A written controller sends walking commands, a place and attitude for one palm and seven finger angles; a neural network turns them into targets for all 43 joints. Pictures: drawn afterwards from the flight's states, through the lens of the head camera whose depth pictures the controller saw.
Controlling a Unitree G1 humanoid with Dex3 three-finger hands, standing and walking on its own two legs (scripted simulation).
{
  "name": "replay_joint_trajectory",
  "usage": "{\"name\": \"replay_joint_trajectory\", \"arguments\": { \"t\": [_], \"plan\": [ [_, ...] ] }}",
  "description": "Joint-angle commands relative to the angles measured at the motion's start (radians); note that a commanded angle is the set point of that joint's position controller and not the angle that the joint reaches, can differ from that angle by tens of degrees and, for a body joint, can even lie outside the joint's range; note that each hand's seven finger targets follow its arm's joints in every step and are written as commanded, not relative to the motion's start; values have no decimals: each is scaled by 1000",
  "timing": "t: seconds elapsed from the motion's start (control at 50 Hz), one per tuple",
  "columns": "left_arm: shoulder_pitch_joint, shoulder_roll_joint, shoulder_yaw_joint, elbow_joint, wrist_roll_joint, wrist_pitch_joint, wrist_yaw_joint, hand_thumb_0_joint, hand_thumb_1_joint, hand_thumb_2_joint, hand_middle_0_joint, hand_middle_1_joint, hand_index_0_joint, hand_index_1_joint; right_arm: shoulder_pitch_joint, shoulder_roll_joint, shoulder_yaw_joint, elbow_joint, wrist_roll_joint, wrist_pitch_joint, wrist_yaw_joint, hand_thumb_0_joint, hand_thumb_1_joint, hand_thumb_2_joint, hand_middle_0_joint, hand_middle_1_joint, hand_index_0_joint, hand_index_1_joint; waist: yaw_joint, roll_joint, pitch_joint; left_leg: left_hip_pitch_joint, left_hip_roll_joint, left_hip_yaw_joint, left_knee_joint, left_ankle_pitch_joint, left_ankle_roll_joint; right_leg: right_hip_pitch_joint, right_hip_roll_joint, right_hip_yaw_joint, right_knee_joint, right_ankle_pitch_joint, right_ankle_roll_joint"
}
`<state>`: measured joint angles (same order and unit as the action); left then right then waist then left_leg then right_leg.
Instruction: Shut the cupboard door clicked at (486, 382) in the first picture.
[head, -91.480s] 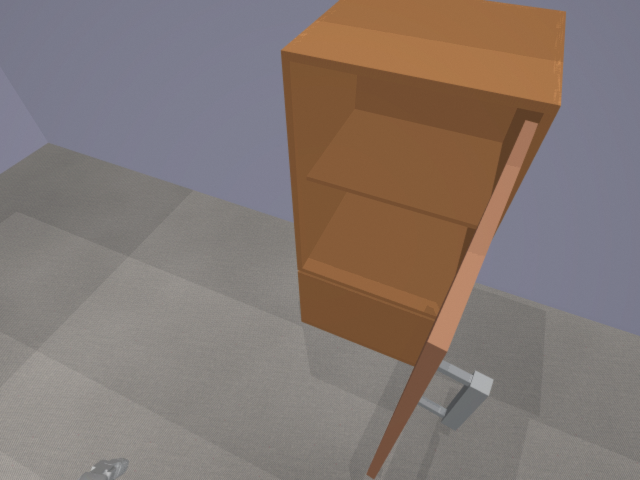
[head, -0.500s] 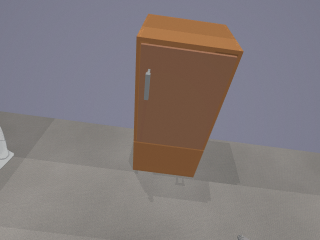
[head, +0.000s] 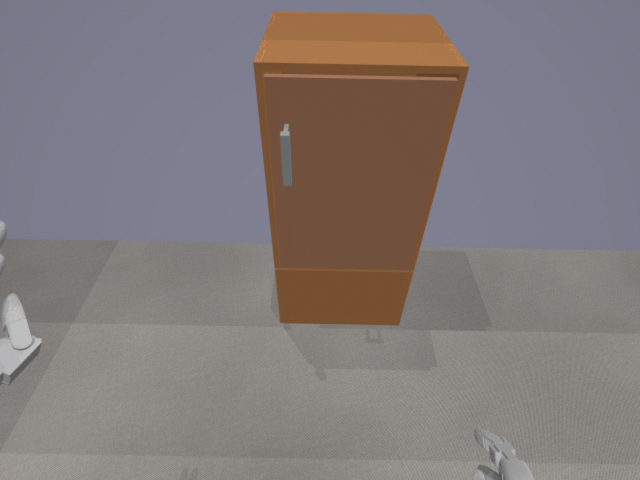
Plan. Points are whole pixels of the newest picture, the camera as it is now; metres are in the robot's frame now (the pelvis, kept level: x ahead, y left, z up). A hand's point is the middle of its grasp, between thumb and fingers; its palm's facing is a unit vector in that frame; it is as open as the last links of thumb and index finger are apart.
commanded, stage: stop stepping back and stand still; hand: left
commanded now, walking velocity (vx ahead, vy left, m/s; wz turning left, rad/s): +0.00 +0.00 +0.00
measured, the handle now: (286, 155) +0.80 +0.13 +0.00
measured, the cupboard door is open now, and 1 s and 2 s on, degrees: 0 0 0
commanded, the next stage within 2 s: let the arm hang, fingers relaxed in 0.06 s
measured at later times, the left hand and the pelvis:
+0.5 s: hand out of the picture +0.06 +0.17 -0.17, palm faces +0.07 -0.98 -0.19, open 7.0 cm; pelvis +0.01 +0.00 +0.00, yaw +4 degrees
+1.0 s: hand out of the picture -0.02 +0.16 -0.17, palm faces +0.09 -0.98 -0.16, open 7.4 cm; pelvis +0.01 +0.01 +0.01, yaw +3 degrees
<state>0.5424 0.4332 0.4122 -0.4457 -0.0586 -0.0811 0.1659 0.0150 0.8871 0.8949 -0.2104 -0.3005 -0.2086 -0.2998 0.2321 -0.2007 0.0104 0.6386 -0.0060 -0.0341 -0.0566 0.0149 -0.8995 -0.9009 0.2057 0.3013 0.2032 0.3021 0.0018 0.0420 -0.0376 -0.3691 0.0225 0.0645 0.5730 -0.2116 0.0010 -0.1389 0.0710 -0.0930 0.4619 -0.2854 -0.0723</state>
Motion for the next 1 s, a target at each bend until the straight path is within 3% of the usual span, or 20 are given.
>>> {"name": "replay_joint_trajectory", "arguments": {
  "t": [0.0,0.04,0.08,0.12,0.14,0.16,0.18,0.22,0.24,0.28,0.3,0.32,0.34,0.36,0.4,0.44,0.48,0.54,0.7,0.98],
  "plan": [
    [-184,191,99,-235,17,-93,27,0,900,900,-200,-300,-200,-300,-129,-121,-49,-143,15,-62,-13,0,-900,-900,200,300,200,300,-20,-138,113,-77,44,-87,218,-117,-18,-186,-347,390,-250,-179,-130],
    [-203,196,106,-256,26,-129,36,0,900,900,-200,-300,-200,-300,-121,-112,-40,-132,11,-76,-23,0,-900,-900,200,300,200,300,-18,-23,106,-46,49,-77,107,-98,-8,-116,-334,306,-165,22,-115],
    [-180,207,125,-279,24,-150,41,0,900,900,-200,-300,-200,-300,-105,-111,-40,-129,9,-86,-29,0,-900,-900,200,300,200,300,-16,46,72,71,40,-65,-28,44,3,-109,-273,244,-89,128,-52],
    [-124,203,143,-288,18,-162,35,0,900,900,-200,-300,-200,-300,-101,-122,-48,-144,11,-91,-35,0,-900,-900,200,300,200,300,-9,105,32,166,83,-115,-94,227,20,-109,-177,161,-7,181,21],
    [-118,-45,-299,528,112,-7,-133,0,900,900,-200,-300,-200,-300,-87,-303,-86,59,-6,-132,67,0,-900,-900,200,300,200,300,-53,128,43,125,130,-188,39,594,58,-219,-198,45,223,412,52],
    [-102,-63,-278,543,83,77,-155,0,900,900,-200,-300,-200,-300,-15,-281,-85,32,9,-69,57,0,-900,-900,200,300,200,300,-25,132,-7,96,162,-240,-26,719,106,-151,-139,54,272,235,71],
    [-140,-110,-305,574,79,97,-155,0,900,900,-200,-300,-200,-300,-23,-269,-77,37,-2,-49,48,0,-900,-900,200,300,200,300,-15,94,-20,55,235,-313,-83,644,140,-178,-100,60,322,-78,74],
    [-214,-101,-328,676,75,97,-162,0,900,900,-200,-300,-200,-300,-13,-272,-63,33,-24,-34,39,0,-900,-900,200,300,200,300,-15,-31,-20,52,265,-419,-149,524,191,-199,-84,118,348,-250,72],
    [-232,-81,-333,736,75,93,-164,0,900,900,-200,-300,-200,-300,-29,-271,-56,33,-26,-25,39,0,-900,-900,200,300,200,300,2,-76,-33,49,244,-406,-142,479,185,-150,-89,124,271,-203,69],
    [-235,-32,-335,879,77,81,-162,0,900,900,-200,-300,-200,-300,-71,-253,-46,51,-14,-12,43,0,-900,-900,200,300,200,300,29,-156,-98,18,140,-278,-76,351,103,24,-117,152,38,77,57],
    [-254,-23,-346,943,74,80,-161,0,900,900,-200,-300,-200,-300,-58,-204,-35,70,-4,-8,48,0,-900,-900,200,300,200,300,13,-163,-95,-8,79,-214,-76,224,52,40,-178,203,3,133,32],
    [-279,-33,-360,1009,72,83,-164,0,900,900,-200,-300,-200,-300,-43,-171,-28,103,-4,5,53,0,-900,-900,200,300,200,300,-10,-135,-75,22,33,-179,-76,73,21,-42,-239,245,-46,40,-2],
    [-320,-27,-368,1073,74,80,-161,0,900,900,-200,-300,-200,-300,-55,-158,-27,134,-17,23,51,0,-900,-900,200,300,200,300,-16,-201,-34,70,-1,-135,-34,22,5,-123,-261,286,-113,2,-25],
    [-354,-35,-374,1123,74,78,-157,0,900,900,-200,-300,-200,-300,-47,-147,-27,164,-21,33,49,0,-900,-900,200,300,200,300,-27,-195,-9,111,-11,-116,-15,17,-1,-162,-272,293,-141,39,-46],
    [-369,-47,-383,1212,72,75,-151,0,900,900,-200,-300,-200,-300,-25,-133,-22,214,-20,42,47,0,-900,-900,200,300,200,300,-41,-88,6,172,12,-122,-61,110,-3,-163,-239,251,-121,117,-31],
    [-328,-89,-389,1308,64,73,-149,0,900,900,-200,-300,-200,-300,-15,-117,-14,273,-16,34,39,0,-900,-900,200,300,200,300,-29,28,-7,195,47,-159,-130,210,9,-103,-183,206,-94,142,9],
    [-274,-131,-376,1377,67,75,-143,0,900,900,-200,-300,-200,-300,-12,-98,-19,311,-18,31,28,0,-900,-900,200,300,200,300,-11,102,-11,173,61,-168,-162,189,21,-36,-166,189,-108,147,20],
    [-254,-142,-387,1454,63,75,-141,0,900,900,-200,-300,-200,-300,16,-88,-21,363,-11,37,23,0,-900,-900,200,300,200,300,-14,23,17,186,65,-163,-177,158,21,-33,-168,182,-144,130,21],
    [-191,-169,-400,1565,64,77,-136,0,900,900,-200,-300,-200,-300,73,-65,-23,444,-5,45,18,0,-900,-900,200,300,200,300,-16,-73,115,201,63,-153,-227,61,25,-96,-159,173,-192,8,24],
    [-141,-215,-395,1590,67,76,-130,0,900,900,-200,-300,-200,-300,112,-22,-18,475,-9,35,14,0,-900,-900,200,300,200,300,-8,-33,142,163,55,-155,-254,34,33,-94,-154,173,-162,15,28]
  ]
}}
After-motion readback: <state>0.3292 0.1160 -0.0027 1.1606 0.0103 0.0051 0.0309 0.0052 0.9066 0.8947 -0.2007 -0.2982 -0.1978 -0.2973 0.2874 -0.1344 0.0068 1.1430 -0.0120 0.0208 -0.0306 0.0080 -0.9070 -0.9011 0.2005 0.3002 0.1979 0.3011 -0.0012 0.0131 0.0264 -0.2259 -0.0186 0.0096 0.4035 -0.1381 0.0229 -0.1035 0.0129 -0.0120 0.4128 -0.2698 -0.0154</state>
